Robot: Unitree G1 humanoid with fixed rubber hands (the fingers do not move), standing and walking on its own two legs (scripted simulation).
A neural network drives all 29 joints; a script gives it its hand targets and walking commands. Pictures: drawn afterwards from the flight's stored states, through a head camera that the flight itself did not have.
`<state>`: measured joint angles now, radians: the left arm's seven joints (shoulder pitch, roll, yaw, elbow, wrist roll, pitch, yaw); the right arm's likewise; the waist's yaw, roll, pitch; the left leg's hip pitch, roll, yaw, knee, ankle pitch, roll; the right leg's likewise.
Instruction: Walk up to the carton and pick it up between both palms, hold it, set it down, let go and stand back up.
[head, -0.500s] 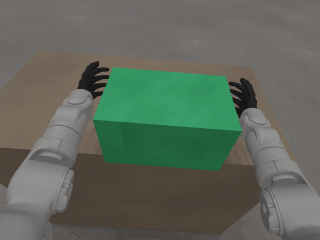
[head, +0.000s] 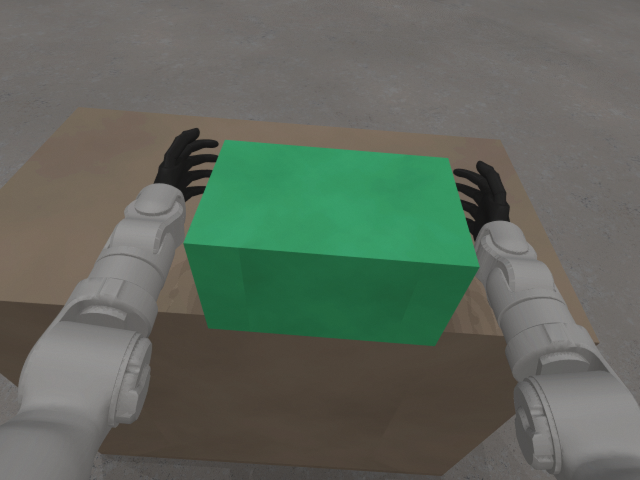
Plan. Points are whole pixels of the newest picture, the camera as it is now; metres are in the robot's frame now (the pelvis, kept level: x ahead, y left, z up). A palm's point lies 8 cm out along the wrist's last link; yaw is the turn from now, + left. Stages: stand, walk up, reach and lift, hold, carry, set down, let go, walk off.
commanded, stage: reach and lift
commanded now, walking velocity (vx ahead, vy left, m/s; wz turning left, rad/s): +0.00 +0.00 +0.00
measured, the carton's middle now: (329, 242) +0.43 +0.00 +0.08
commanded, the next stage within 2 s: none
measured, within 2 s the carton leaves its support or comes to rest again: leaves its support in 0.26 s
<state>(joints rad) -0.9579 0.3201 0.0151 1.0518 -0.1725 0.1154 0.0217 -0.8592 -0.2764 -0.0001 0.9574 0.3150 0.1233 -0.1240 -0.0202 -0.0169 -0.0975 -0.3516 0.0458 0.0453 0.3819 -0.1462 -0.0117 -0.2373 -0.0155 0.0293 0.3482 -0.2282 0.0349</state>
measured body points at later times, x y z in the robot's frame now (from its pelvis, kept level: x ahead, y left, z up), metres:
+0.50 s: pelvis +0.00 +0.00 +0.00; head -0.01 +0.02 +0.45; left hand +0.44 +0.20 +0.16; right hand +0.42 -0.20 +0.15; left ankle +0.02 +0.13 -0.74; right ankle -0.04 -0.14 -0.74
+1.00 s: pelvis +0.00 +0.00 +0.00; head -0.02 +0.02 +0.45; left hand +0.42 +0.21 +0.18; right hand +0.42 -0.19 +0.18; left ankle +0.02 +0.13 -0.74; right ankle -0.04 -0.14 -0.74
